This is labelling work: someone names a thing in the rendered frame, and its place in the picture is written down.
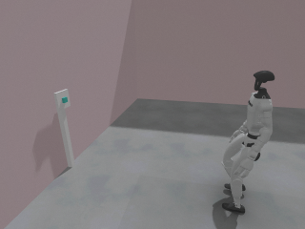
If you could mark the robot left forearm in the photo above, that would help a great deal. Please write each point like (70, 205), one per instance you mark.
(260, 141)

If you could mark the button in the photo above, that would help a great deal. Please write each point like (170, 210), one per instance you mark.
(64, 99)

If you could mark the panel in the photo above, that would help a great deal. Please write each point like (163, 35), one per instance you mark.
(60, 108)

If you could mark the left robot hand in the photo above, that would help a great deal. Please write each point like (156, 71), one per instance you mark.
(247, 164)

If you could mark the right robot hand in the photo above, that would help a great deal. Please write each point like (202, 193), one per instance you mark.
(236, 133)

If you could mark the robot left thigh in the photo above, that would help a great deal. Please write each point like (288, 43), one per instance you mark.
(242, 155)

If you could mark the robot right foot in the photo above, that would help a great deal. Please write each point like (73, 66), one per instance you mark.
(228, 186)

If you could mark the left robot upper arm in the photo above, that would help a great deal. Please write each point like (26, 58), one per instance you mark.
(265, 107)

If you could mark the robot right forearm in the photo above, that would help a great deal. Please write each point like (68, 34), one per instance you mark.
(243, 128)

